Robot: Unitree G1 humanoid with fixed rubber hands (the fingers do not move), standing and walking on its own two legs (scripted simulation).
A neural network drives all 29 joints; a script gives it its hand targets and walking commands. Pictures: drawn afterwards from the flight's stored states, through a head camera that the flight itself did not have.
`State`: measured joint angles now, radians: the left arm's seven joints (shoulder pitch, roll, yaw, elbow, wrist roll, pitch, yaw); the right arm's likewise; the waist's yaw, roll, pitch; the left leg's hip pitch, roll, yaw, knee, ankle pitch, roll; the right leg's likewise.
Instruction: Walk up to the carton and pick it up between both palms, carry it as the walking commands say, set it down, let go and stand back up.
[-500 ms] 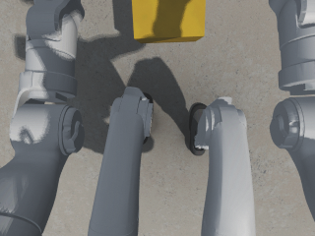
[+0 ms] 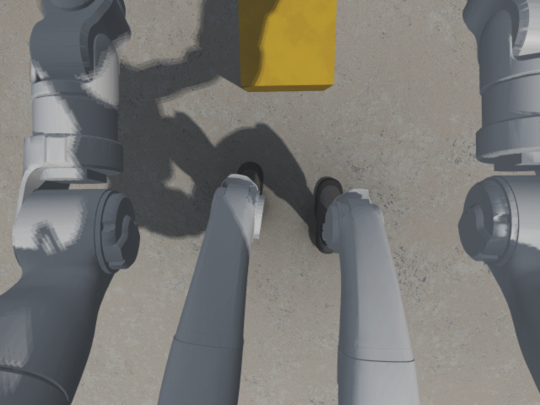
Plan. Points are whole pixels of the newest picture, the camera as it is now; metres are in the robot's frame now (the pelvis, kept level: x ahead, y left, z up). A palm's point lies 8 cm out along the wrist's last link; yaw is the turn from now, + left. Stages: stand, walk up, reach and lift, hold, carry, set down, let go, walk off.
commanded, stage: set down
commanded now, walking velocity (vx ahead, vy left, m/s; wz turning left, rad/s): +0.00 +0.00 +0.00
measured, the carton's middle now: (286, 47) +0.54 +0.05 -0.54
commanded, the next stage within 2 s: let go in 0.16 s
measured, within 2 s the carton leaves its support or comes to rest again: neither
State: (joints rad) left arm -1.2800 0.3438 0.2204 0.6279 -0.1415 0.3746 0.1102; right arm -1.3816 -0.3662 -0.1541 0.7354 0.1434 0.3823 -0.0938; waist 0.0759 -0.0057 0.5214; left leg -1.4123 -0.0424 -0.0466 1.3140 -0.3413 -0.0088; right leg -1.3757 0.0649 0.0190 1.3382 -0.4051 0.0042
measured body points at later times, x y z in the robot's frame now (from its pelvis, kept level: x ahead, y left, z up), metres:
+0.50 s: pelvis +0.06 +0.01 +0.08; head +0.34 +0.02 +0.44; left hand +0.48 +0.23 -0.05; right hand +0.51 -0.17 -0.04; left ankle +0.13 +0.11 -0.58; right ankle +0.11 -0.11 -0.58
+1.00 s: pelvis +0.13 +0.00 +0.15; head +0.22 -0.01 +0.59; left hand +0.31 +0.23 +0.06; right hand +0.35 -0.21 +0.05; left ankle +0.13 +0.11 -0.58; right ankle +0.11 -0.11 -0.58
